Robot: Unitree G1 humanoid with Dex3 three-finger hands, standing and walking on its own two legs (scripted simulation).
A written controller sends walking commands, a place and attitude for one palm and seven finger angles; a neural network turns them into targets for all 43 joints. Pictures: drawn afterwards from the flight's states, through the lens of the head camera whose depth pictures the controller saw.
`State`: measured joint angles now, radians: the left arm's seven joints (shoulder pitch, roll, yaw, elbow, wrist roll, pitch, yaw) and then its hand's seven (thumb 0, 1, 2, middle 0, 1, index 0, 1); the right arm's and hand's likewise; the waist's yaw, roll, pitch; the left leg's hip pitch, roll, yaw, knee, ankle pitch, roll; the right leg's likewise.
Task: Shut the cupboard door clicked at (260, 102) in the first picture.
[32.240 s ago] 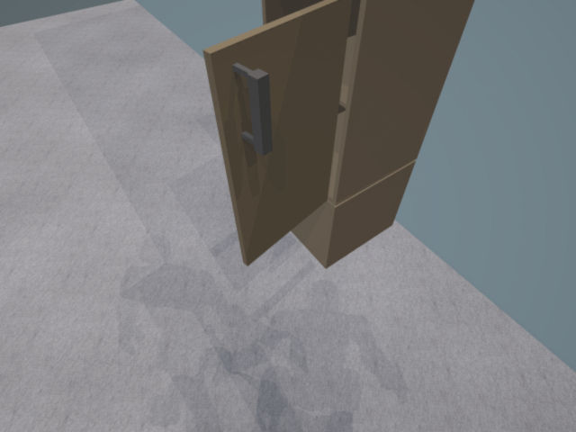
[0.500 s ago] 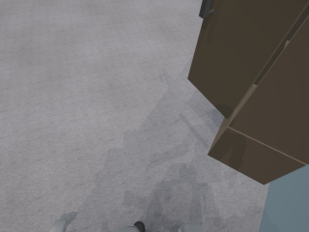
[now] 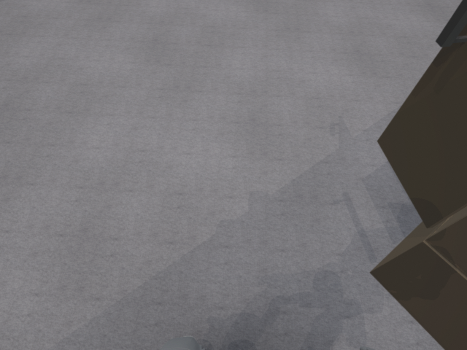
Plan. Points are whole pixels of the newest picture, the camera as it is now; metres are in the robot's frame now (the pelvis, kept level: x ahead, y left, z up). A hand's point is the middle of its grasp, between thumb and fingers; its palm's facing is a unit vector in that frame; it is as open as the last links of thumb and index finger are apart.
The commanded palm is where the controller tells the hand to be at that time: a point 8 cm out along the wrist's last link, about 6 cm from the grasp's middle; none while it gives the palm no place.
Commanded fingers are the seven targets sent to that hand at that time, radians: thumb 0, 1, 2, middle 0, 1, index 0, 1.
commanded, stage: walk to a spot facing it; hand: left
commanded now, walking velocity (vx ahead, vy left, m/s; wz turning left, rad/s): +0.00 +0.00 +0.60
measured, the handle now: out of the picture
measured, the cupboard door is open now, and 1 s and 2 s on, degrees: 63 63 63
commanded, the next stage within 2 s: turn to face it in 1.26 s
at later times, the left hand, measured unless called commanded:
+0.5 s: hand out of the picture +0.12 +0.19 -0.13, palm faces +0.29 -0.92 -0.27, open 7.4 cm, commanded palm none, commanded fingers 0.00 0.90 0.90 -0.20 -0.30 -0.20 -0.30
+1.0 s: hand (95, 335) +0.14 +0.28 -0.17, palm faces +0.60 -0.77 -0.20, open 7.4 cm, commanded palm none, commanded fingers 0.00 0.90 0.90 -0.20 -0.30 -0.20 -0.30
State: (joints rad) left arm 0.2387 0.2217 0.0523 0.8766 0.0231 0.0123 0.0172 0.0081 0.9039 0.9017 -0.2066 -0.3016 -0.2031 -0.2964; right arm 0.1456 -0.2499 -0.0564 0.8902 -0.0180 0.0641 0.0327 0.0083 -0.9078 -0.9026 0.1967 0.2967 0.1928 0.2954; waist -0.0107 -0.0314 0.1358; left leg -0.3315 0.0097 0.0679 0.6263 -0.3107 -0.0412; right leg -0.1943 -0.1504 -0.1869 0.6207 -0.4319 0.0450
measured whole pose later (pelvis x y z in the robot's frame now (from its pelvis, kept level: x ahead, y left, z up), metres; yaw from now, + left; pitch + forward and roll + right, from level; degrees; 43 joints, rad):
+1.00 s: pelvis +0.24 +0.10 +0.00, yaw +35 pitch +0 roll -1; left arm 0.27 0.22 0.08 0.95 0.03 0.01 -0.02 0.02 0.91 0.90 -0.20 -0.30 -0.20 -0.30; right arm 0.16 -0.23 -0.03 0.88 -0.03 -0.04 0.01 0.00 -0.91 -0.90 0.20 0.30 0.20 0.30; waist 0.02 -0.02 0.10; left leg -0.35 -0.05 0.09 0.59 -0.25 0.11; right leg -0.49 -0.15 -0.05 1.24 -0.36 0.05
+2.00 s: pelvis +0.49 +0.29 +0.01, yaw +26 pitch +0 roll -3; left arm 0.26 0.24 0.10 0.95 0.02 0.07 -0.02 0.01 0.91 0.90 -0.20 -0.30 -0.20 -0.30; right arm 0.11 -0.16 0.00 0.87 -0.03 0.00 -0.03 0.00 -0.90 -0.90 0.20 0.30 0.20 0.30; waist 0.05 -0.04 0.05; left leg -0.28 0.06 0.11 0.54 -0.26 0.04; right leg -0.46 0.01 0.00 1.09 -0.47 0.04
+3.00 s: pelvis +0.54 +0.31 +0.02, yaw -9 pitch +2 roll -2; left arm 0.18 0.27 0.10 0.89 0.02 0.10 -0.04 0.01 0.91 0.90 -0.20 -0.30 -0.20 -0.30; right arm 0.20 -0.20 -0.01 0.86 -0.04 0.01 -0.03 0.01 -0.90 -0.90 0.20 0.30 0.20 0.30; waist 0.01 -0.01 0.08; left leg -0.25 0.13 0.17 0.50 -0.27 0.00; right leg -0.45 -0.03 -0.04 1.03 -0.45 0.06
